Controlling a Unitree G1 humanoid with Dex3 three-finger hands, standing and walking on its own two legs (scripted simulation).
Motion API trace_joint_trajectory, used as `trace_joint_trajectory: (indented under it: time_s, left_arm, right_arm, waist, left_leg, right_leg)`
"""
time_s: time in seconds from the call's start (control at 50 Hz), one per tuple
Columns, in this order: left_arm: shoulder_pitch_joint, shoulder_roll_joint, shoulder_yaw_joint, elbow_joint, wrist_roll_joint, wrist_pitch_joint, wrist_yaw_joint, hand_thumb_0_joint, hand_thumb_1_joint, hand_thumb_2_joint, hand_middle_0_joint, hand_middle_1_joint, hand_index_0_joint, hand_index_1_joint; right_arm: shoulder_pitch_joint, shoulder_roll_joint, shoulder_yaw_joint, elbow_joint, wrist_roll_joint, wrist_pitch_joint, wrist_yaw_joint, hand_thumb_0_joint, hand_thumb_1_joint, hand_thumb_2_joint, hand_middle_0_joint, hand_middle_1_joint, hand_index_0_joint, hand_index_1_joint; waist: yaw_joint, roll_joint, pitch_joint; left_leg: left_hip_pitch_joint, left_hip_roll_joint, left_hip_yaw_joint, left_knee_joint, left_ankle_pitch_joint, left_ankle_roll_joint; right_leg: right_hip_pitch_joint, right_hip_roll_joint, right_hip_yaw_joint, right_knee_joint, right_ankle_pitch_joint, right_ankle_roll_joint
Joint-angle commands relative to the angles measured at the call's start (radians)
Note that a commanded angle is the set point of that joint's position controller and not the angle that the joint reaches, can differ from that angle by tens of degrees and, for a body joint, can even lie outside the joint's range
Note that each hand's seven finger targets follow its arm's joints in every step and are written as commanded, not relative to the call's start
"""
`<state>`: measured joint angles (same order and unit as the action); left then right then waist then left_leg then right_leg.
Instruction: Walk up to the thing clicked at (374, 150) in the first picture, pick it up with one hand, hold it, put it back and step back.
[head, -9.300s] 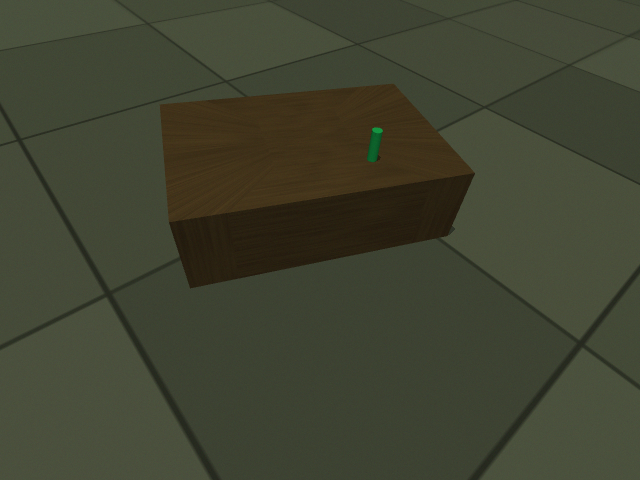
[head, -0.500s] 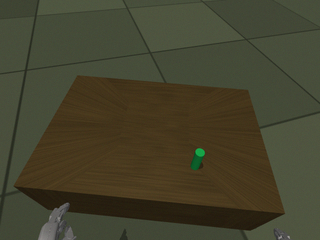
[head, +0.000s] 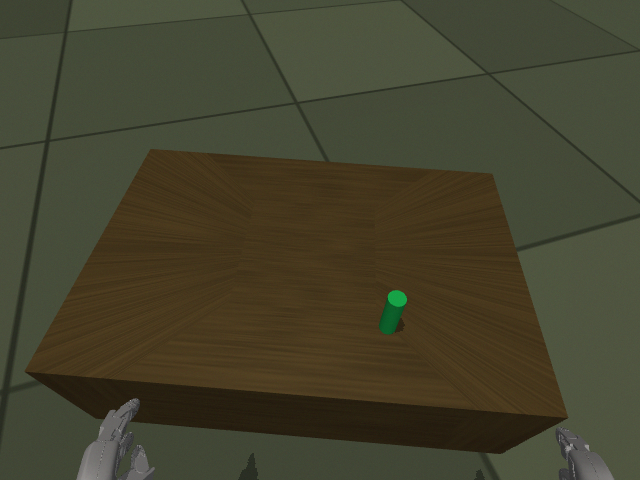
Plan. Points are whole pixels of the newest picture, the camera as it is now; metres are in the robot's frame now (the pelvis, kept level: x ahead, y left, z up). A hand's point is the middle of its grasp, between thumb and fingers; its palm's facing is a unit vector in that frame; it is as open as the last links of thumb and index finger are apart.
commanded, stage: go down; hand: right
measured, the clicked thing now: (392, 313) +0.52 -0.15 -0.29
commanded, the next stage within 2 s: approach in 1.18 s
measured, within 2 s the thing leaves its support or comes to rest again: neither
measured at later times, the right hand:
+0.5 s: hand (550, 351) +0.33 -0.31 -0.03, palm faces +0.12 +0.98 -0.15, open 17.3 cm
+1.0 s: hand (554, 307) +0.39 -0.33 -0.01, palm faces +0.12 +0.99 -0.09, open 17.4 cm
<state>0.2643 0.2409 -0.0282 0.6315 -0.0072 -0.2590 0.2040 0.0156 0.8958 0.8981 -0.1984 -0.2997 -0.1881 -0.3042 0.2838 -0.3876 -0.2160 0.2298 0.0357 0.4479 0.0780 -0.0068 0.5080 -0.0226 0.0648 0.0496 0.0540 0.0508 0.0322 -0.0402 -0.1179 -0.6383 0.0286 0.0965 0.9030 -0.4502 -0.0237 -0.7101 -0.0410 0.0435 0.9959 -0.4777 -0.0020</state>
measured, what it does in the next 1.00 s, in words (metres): stands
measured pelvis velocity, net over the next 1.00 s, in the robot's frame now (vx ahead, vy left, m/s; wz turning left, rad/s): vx -0.01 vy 0.00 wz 0.05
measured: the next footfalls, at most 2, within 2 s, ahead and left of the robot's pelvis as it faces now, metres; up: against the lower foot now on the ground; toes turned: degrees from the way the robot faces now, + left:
none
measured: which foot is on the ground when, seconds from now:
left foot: down 0.00-1.00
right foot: down 0.00-1.00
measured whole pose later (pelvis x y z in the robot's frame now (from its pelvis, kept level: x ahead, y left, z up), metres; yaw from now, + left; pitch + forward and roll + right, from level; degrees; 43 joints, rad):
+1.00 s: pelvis -0.01 +0.00 -0.02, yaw +3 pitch +21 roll +4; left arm 0.32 0.32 -0.03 0.69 0.02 -0.11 0.07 0.01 0.92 0.90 -0.19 -0.30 -0.19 -0.30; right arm -0.60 -0.75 -0.57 1.19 0.08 -0.24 0.49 -0.01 0.52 -0.03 0.07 0.04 0.05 0.04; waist 0.09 0.01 -0.09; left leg -0.93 0.02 0.06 1.02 -0.44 -0.02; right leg -0.98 -0.06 0.02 1.10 -0.48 -0.01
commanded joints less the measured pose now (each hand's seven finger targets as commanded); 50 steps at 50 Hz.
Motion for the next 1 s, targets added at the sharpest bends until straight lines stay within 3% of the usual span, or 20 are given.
trace_joint_trajectory:
  time_s: [0.0,0.04,0.1,0.2,0.26,0.3,0.32,0.34,0.44,0.52,0.54,0.56,0.6,0.62,0.74,0.88,0.98]
  left_arm:
    - [-0.014,0.166,0.066,-0.094,-0.001,-0.06,0.024,0.0,0.894,0.898,-0.199,-0.297,-0.192,-0.304]
    - [-0.014,0.176,0.066,-0.079,0.0,-0.059,0.025,0.0,0.891,0.902,-0.2,-0.298,-0.192,-0.306]
    - [-0.006,0.177,0.061,-0.05,0.002,-0.053,0.022,0.0,0.892,0.9,-0.198,-0.296,-0.191,-0.303]
    - [0.024,0.197,0.074,-0.041,0.01,-0.027,-0.004,0.0,0.881,0.904,-0.197,-0.293,-0.188,-0.303]
    - [0.047,0.201,0.083,-0.04,0.011,-0.011,-0.024,0.0,0.884,0.902,-0.195,-0.292,-0.186,-0.301]
    - [0.063,0.207,0.087,-0.037,0.015,0.002,-0.036,0.0,0.887,0.903,-0.195,-0.293,-0.186,-0.301]
    - [0.074,0.211,0.091,-0.039,0.014,0.008,-0.04,0.0,0.889,0.902,-0.193,-0.293,-0.186,-0.3]
    - [0.086,0.221,0.098,-0.037,0.016,0.016,-0.044,0.0,0.892,0.9,-0.192,-0.293,-0.186,-0.298]
    - [0.12,0.232,0.097,-0.024,0.017,0.043,-0.059,0.0,0.898,0.908,-0.188,-0.294,-0.182,-0.3]
    - [0.143,0.251,0.096,-0.012,0.015,0.065,-0.069,0.0,0.913,0.902,-0.187,-0.297,-0.186,-0.297]
    - [0.143,0.248,0.092,-0.012,0.016,0.069,-0.072,0.0,0.908,0.903,-0.187,-0.295,-0.184,-0.297]
    - [0.147,0.256,0.093,-0.009,0.014,0.072,-0.075,0.0,0.912,0.903,-0.186,-0.295,-0.184,-0.297]
    - [0.149,0.255,0.086,-0.006,0.017,0.081,-0.08,0.0,0.913,0.899,-0.186,-0.293,-0.184,-0.295]
    - [0.155,0.261,0.089,-0.011,0.016,0.085,-0.082,0.0,0.914,0.897,-0.186,-0.294,-0.185,-0.294]
    - [0.163,0.272,0.08,-0.006,0.018,0.101,-0.098,0.0,0.92,0.895,-0.188,-0.299,-0.19,-0.297]
    - [0.181,0.275,0.07,-0.009,0.018,0.117,-0.113,0.0,0.908,0.899,-0.185,-0.296,-0.185,-0.297]
    - [0.186,0.29,0.071,-0.004,0.02,0.131,-0.124,0.0,0.909,0.902,-0.184,-0.298,-0.184,-0.297]
  right_arm:
    - [-0.267,-0.262,-0.132,-0.116,0.015,-0.108,0.012,0.0,0.542,-0.021,0.056,0.046,0.052,0.046]
    - [-0.354,-0.315,-0.173,-0.065,0.024,-0.137,0.033,0.0,0.532,-0.018,0.06,0.044,0.053,0.043]
    - [-0.431,-0.317,-0.187,0.101,0.036,-0.179,0.081,0.0,0.516,-0.019,0.064,0.043,0.055,0.043]
    - [-0.557,-0.391,-0.238,0.243,0.042,-0.275,0.173,0.0,0.48,-0.024,0.069,0.041,0.057,0.041]
    - [-0.607,-0.412,-0.263,0.355,0.048,-0.341,0.217,0.0,0.466,-0.027,0.069,0.041,0.056,0.041]
    - [-0.638,-0.459,-0.301,0.428,0.046,-0.399,0.243,0.0,0.475,-0.028,0.067,0.041,0.054,0.041]
    - [-0.678,-0.451,-0.295,0.433,0.052,-0.428,0.26,0.0,0.468,-0.028,0.068,0.04,0.055,0.04]
    - [-0.739,-0.483,-0.307,0.427,0.054,-0.462,0.272,0.0,0.497,-0.034,0.06,0.044,0.051,0.044]
    - [-0.847,-0.542,-0.345,0.536,0.063,-0.579,0.328,0.0,0.546,-0.031,0.054,0.046,0.047,0.046]
    - [-0.935,-0.612,-0.377,0.604,0.057,-0.633,0.35,0.0,0.555,-0.032,0.053,0.046,0.046,0.046]
    - [-0.912,-0.605,-0.377,0.642,0.056,-0.64,0.354,0.0,0.544,-0.029,0.057,0.045,0.049,0.045]
    - [-0.98,-0.636,-0.388,0.604,0.06,-0.656,0.358,0.0,0.55,-0.024,0.059,0.043,0.05,0.043]
    - [-0.962,-0.645,-0.393,0.678,0.055,-0.667,0.365,0.0,0.549,-0.021,0.062,0.043,0.053,0.043]
    - [-1.003,-0.674,-0.401,0.651,0.051,-0.68,0.364,0.0,0.534,-0.029,0.06,0.044,0.051,0.044]
    - [-1.08,-0.677,-0.384,0.75,0.054,-0.714,0.389,0.0,0.539,-0.023,0.066,0.041,0.055,0.041]
    - [-1.119,-0.709,-0.399,0.78,0.064,-0.746,0.409,0.0,0.526,-0.028,0.065,0.041,0.055,0.041]
    - [-1.177,-0.726,-0.4,0.758,0.066,-0.772,0.417,0.0,0.528,-0.03,0.064,0.042,0.056,0.041]
  waist:
    - [0.041,-0.067,-0.15]
    - [0.04,-0.079,-0.15]
    - [0.041,-0.065,-0.133]
    - [0.006,-0.107,-0.17]
    - [0.006,-0.054,-0.184]
    - [0.003,-0.057,-0.208]
    - [0.007,-0.044,-0.227]
    - [0.013,-0.067,-0.248]
    - [0.023,-0.061,-0.318]
    - [0.028,-0.065,-0.324]
    - [0.024,-0.058,-0.325]
    - [0.023,-0.073,-0.341]
    - [0.016,-0.076,-0.323]
    - [0.018,-0.078,-0.345]
    - [0.035,-0.101,-0.307]
    - [0.037,-0.096,-0.382]
    - [0.042,-0.132,-0.406]
  left_leg:
    - [0.043,-0.037,-0.021,-0.125,0.181,0.03]
    - [0.049,-0.033,-0.026,-0.131,0.186,0.03]
    - [0.042,-0.032,-0.024,-0.126,0.204,0.032]
    - [0.048,-0.032,-0.021,-0.106,0.242,0.043]
    - [0.052,-0.034,-0.021,-0.1,0.254,0.043]
    - [0.047,-0.03,-0.033,-0.085,0.274,0.046]
    - [0.033,-0.034,-0.032,-0.073,0.281,0.046]
    - [0.023,-0.033,-0.036,-0.065,0.286,0.048]
    - [-0.013,-0.032,-0.049,-0.032,0.292,0.05]
    - [-0.033,-0.031,-0.063,-0.034,0.26,0.05]
    - [-0.028,-0.031,-0.062,-0.036,0.263,0.049]
    - [-0.043,-0.032,-0.061,-0.033,0.254,0.051]
    - [-0.041,-0.031,-0.061,-0.03,0.259,0.052]
    - [-0.032,-0.033,-0.066,-0.031,0.259,0.051]
    - [-0.13,-0.039,-0.058,-0.027,0.181,0.054]
    - [-0.125,-0.038,-0.061,0.003,0.252,0.051]
    - [-0.194,-0.041,-0.052,0.024,0.239,0.055]
  right_leg:
    - [0.168,0.014,0.017,-0.183,0.208,-0.008]
    - [0.164,0.015,0.014,-0.18,0.211,-0.009]
    - [0.147,0.012,0.015,-0.183,0.235,-0.008]
    - [0.167,0.007,0.016,-0.188,0.313,0.0]
    - [0.145,0.004,0.015,-0.18,0.317,-0.009]
    - [0.123,0.007,0.007,-0.157,0.334,-0.014]
    - [0.139,0.004,0.009,-0.151,0.353,-0.013]
    - [0.142,0.004,0.008,-0.143,0.36,-0.014]
    - [0.121,0.008,0.002,-0.102,0.369,-0.019]
    - [0.096,0.013,-0.003,-0.094,0.313,-0.024]
    - [0.09,0.013,-0.003,-0.093,0.316,-0.025]
    - [0.1,0.011,0.0,-0.092,0.314,-0.023]
    - [0.083,0.012,-0.002,-0.089,0.323,-0.023]
    - [0.085,0.014,-0.002,-0.088,0.314,-0.025]
    - [0.079,0.004,0.01,-0.09,0.243,-0.021]
    - [0.079,0.004,0.011,-0.041,0.341,-0.024]
    - [0.121,-0.007,0.029,-0.03,0.381,-0.017]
